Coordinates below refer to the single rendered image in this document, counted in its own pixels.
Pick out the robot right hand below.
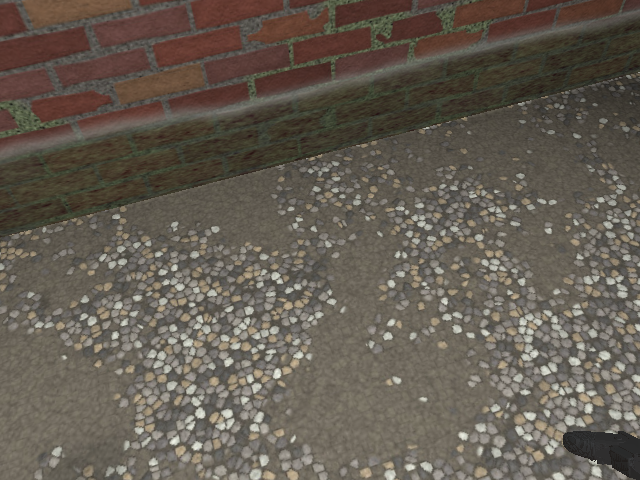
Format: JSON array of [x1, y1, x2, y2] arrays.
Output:
[[563, 431, 640, 480]]

